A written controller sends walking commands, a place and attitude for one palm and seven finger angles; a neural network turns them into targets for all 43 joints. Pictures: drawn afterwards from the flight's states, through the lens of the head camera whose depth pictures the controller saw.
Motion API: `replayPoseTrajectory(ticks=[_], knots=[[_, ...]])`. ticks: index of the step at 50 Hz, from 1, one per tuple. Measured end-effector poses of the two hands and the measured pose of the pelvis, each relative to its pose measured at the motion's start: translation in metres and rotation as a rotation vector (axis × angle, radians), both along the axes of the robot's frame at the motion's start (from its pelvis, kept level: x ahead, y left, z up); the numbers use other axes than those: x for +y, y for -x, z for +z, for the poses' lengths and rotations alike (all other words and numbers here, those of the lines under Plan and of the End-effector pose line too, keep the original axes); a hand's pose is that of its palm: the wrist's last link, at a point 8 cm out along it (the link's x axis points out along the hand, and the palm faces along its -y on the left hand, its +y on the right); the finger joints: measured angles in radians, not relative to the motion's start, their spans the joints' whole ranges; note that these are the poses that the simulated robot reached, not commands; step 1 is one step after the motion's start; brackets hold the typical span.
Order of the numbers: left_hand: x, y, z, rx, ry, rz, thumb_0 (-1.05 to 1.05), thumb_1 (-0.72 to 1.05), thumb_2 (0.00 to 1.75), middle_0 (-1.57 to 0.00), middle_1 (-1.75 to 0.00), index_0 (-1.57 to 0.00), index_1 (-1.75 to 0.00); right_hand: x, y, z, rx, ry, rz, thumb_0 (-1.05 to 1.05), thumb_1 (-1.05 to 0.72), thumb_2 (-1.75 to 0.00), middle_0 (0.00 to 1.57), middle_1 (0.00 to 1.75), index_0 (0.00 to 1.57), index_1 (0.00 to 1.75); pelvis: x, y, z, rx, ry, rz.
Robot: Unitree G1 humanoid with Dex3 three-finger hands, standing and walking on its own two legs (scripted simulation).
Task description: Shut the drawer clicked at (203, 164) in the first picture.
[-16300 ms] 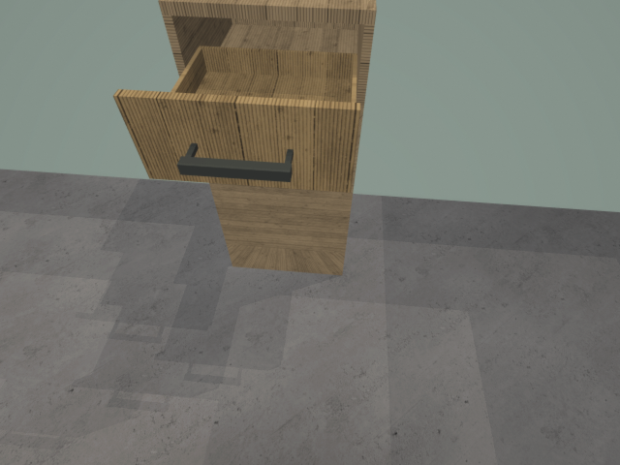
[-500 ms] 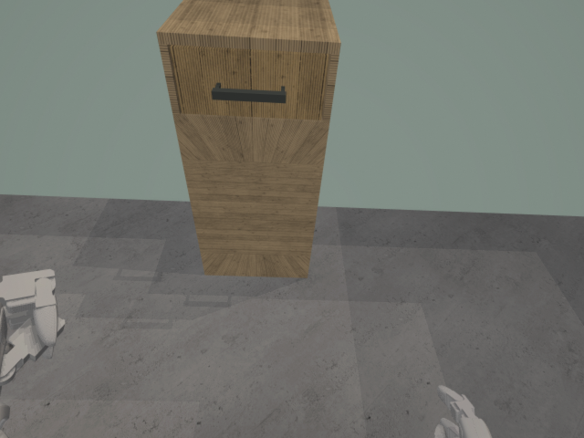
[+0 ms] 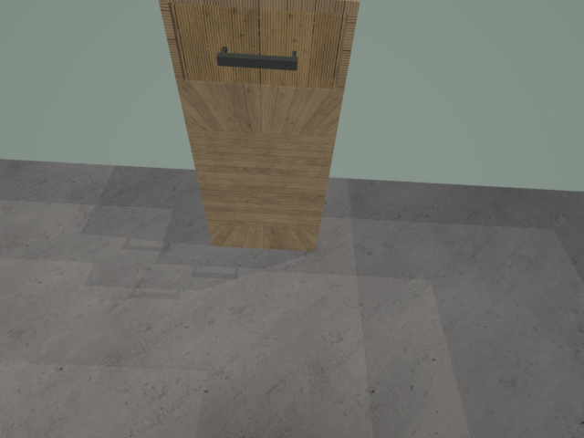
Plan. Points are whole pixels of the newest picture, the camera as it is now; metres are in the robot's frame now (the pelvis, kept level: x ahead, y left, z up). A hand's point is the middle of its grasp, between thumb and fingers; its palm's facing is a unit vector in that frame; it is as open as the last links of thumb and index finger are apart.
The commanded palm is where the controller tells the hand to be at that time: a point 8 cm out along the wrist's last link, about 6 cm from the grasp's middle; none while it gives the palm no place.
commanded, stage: let the arm hang, fingers relaxed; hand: left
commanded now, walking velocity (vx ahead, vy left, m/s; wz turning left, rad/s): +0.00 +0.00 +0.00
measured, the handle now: (258, 57) +0.89 +0.11 +0.07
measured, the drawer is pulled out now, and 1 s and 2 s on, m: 0.00 0.00 0.00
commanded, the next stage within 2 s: look to check the result in 0.80 s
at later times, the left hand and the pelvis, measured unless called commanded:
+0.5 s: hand out of the picture -0.02 +0.17 -0.16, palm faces +0.03 -0.98 -0.20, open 7.0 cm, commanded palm none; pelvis +0.01 +0.00 +0.01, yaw +0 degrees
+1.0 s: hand out of the picture -0.01 +0.15 -0.17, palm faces +0.04 -0.98 -0.18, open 7.4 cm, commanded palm none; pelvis +0.02 -0.01 +0.01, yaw +0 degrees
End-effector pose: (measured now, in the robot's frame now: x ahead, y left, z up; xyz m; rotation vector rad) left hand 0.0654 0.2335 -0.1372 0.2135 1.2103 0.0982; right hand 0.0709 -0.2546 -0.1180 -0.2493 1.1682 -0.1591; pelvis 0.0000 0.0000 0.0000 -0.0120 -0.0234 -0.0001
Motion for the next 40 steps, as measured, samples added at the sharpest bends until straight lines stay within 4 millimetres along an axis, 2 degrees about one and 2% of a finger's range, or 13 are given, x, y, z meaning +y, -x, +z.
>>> replayPoseTrajectory(ticks=[4,8,11,14,18,24,32,40], knots=[[0.01,0.05,-0.004,0.137,0.0,0.085,0.01,0.9,0.9,-0.95,-1.18,-0.95,-1.14,0.005,0.041,-0.004,0.163,-0.007,-0.017,0.0,-0.91,-0.9,0.2,0.29,0.2,0.3,-0.002,-0.001,0.005,0.002,0.007,0.009],[0.016,0.089,0.002,0.249,-0.018,0.115,0.01,0.9,0.9,-0.8,-1.0,-0.8,-0.97,0.016,0.069,-0.011,0.26,-0.039,-0.042,0.0,-0.91,-0.9,0.2,0.29,0.2,0.3,0.0,-0.002,0.008,-0.002,0.007,0.009],[0.017,0.107,0.007,0.308,-0.029,0.126,0.01,0.9,0.9,-0.68,-0.86,-0.68,-0.84,0.025,0.081,-0.015,0.292,-0.067,-0.06,0.0,-0.91,-0.9,0.2,0.29,0.2,0.3,0.001,-0.003,0.009,-0.006,0.005,0.005],[0.014,0.116,0.01,0.338,-0.033,0.132,0.01,0.9,0.9,-0.57,-0.72,-0.56,-0.71,0.035,0.088,-0.02,0.305,-0.096,-0.072,0.0,-0.91,-0.9,0.2,0.29,0.2,0.3,0.002,-0.003,0.01,-0.009,0.002,0.002],[0.006,0.115,0.01,0.333,-0.025,0.134,0.0,0.91,0.9,-0.41,-0.55,-0.41,-0.54,0.046,0.091,-0.024,0.305,-0.128,-0.082,0.0,-0.91,-0.9,0.2,0.29,0.2,0.3,0.002,-0.004,0.01,-0.01,-0.002,-0.002],[-0.012,0.095,0.005,0.277,0.009,0.123,0.0,0.91,0.9,-0.27,-0.39,-0.27,-0.38,0.055,0.087,-0.027,0.282,-0.155,-0.095,0.0,-0.91,-0.9,0.2,0.29,0.2,0.3,0.001,-0.006,0.01,-0.014,-0.006,-0.007],[-0.035,0.067,-0.001,0.201,0.058,0.109,0.0,0.91,0.9,-0.21,-0.32,-0.21,-0.31,0.054,0.087,-0.026,0.272,-0.153,-0.11,0.0,-0.91,-0.9,0.2,0.29,0.2,0.3,-0.004,-0.01,0.009,-0.017,-0.008,-0.007],[-0.037,0.067,-0.002,0.221,0.057,0.117,0.01,0.91,0.9,-0.2,-0.3,-0.2,-0.3,0.048,0.091,-0.024,0.292,-0.142,-0.125,0.0,-0.91,-0.9,0.2,0.29,0.2,0.3,-0.008,-0.014,0.009,-0.013,-0.007,-0.007]])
